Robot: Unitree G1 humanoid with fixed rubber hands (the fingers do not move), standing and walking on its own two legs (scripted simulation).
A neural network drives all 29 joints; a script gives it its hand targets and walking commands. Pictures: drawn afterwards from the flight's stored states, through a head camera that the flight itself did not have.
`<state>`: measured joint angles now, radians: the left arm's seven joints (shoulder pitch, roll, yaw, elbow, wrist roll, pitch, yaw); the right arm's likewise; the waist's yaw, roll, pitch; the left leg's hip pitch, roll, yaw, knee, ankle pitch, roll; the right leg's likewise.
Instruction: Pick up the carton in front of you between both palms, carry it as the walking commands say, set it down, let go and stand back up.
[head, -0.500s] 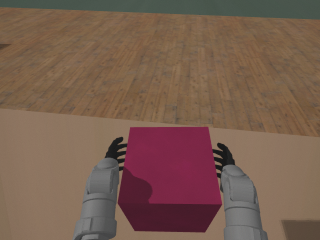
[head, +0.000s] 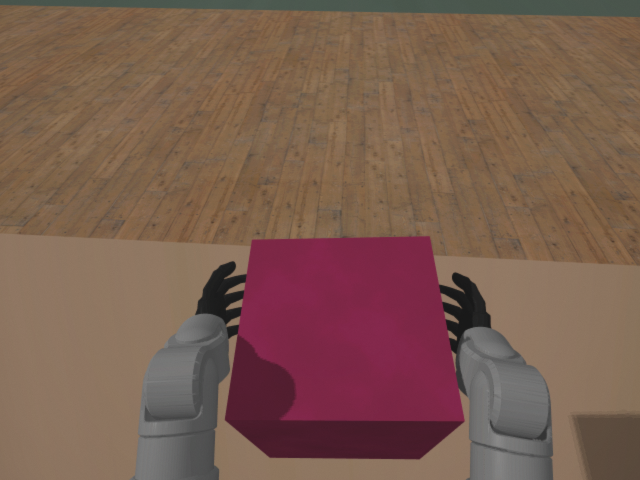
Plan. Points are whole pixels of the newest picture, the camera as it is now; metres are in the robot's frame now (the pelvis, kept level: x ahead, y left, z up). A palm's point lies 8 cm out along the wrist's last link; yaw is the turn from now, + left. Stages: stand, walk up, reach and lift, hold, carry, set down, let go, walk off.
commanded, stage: carry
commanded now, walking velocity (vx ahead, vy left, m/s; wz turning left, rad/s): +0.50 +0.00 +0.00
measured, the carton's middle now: (342, 357) +0.28 -0.01 +0.03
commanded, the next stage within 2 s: none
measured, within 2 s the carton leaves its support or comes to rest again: neither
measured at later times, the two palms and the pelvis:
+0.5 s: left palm (223, 182) +0.54 +0.18 +0.11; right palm (410, 192) +0.52 -0.12 +0.11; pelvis +0.28 +0.05 +0.01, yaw +0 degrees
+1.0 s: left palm (254, 100) +0.85 +0.18 +0.11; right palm (389, 103) +0.87 -0.12 +0.10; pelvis +0.62 +0.01 +0.02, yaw +4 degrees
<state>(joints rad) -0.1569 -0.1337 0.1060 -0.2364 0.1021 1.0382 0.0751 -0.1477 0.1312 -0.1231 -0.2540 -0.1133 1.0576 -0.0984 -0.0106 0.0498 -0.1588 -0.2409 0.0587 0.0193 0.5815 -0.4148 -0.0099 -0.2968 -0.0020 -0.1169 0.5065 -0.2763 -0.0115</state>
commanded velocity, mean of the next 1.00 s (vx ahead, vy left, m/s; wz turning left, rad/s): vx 0.50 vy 0.00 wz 0.00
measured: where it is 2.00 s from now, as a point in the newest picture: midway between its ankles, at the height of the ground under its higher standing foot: (315, 238)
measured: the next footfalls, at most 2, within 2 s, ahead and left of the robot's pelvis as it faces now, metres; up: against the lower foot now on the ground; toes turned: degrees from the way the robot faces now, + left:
left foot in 0.22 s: +0.20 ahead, +0.11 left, +0.00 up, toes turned +11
right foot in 0.66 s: +0.61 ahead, -0.06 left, +0.00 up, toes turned -10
